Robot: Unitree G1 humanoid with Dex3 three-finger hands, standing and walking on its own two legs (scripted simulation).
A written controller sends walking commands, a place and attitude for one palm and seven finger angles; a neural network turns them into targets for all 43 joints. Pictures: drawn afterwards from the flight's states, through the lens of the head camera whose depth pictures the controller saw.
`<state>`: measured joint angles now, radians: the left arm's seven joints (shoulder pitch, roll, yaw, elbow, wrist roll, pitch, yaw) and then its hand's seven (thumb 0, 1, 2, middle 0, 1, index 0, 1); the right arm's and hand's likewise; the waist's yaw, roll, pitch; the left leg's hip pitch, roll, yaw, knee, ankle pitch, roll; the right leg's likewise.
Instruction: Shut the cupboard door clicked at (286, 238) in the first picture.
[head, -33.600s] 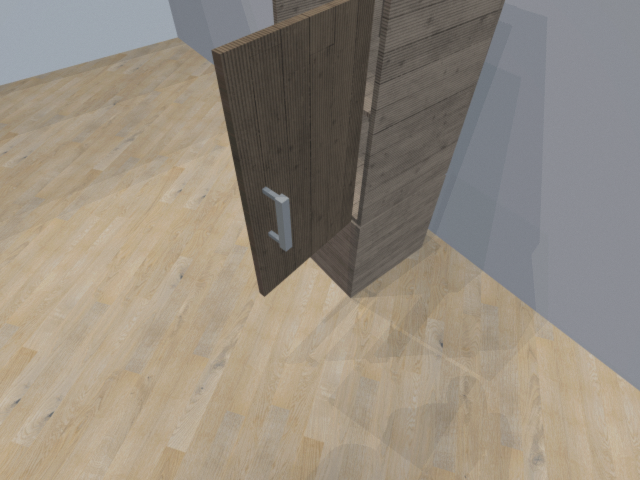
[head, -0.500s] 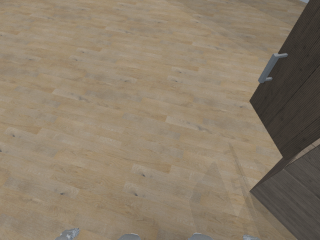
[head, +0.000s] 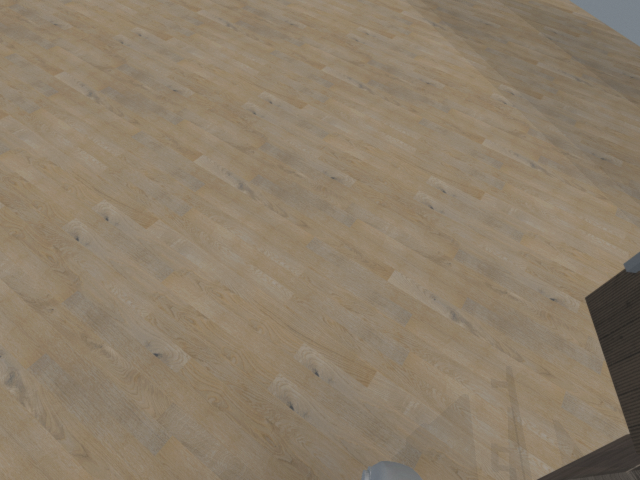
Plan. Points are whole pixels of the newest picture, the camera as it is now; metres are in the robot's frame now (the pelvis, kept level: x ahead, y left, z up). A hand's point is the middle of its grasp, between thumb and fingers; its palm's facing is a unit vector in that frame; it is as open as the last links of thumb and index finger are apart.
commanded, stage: walk to a spot facing it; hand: left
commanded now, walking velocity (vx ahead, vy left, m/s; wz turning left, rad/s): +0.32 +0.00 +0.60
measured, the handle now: out of the picture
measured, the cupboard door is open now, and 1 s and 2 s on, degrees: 64 64 64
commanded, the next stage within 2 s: turn to face it in 0.92 s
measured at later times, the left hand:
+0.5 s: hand (207, 445) +0.18 +0.16 -0.15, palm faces +0.33 -0.92 -0.20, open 7.3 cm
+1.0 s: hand (131, 337) +0.32 +0.31 -0.15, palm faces +0.56 -0.80 -0.20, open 7.4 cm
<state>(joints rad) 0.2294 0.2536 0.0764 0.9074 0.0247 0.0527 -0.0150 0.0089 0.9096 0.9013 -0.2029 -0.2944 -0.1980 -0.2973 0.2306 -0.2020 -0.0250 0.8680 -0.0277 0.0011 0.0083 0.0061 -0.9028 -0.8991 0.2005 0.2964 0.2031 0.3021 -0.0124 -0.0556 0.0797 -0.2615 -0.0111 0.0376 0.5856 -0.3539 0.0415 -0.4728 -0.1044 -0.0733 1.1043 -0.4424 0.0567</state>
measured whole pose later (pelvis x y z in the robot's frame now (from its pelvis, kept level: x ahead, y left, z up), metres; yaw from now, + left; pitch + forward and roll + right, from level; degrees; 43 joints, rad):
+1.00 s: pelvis +0.35 +0.08 +0.01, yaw +34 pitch +1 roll -1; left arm 0.17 0.24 0.08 0.87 0.03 0.01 -0.02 0.01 0.91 0.90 -0.20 -0.29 -0.19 -0.30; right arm 0.24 -0.18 -0.02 0.94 -0.02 -0.03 0.01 0.01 -0.91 -0.90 0.20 0.30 0.21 0.30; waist -0.01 -0.03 0.06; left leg -0.22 -0.07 0.02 0.42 -0.22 0.10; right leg -0.62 -0.14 0.00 1.04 -0.20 0.08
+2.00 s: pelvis +0.51 +0.15 +0.00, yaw +7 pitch +1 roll -2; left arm 0.16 0.27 0.09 0.87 0.02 0.08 -0.04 0.01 0.91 0.90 -0.20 -0.29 -0.19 -0.30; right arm 0.20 -0.23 -0.04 0.90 -0.03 0.03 -0.02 0.01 -0.90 -0.90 0.20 0.30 0.21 0.30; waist 0.00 0.02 0.08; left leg -0.23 0.18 0.23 0.59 -0.35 -0.03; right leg -0.32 -0.03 -0.08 0.71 -0.36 0.03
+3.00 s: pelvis +0.56 +0.13 +0.01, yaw -27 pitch +2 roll +0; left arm 0.19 0.22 0.05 0.88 0.02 0.05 -0.01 0.00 0.91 0.90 -0.21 -0.29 -0.20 -0.30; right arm 0.15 -0.25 -0.04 0.87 -0.01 0.06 -0.02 0.01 -0.90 -0.90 0.20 0.30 0.20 0.30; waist 0.01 -0.01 0.08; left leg -0.45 0.06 0.03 0.87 -0.42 -0.08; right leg -0.26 0.04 0.05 0.51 -0.29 -0.03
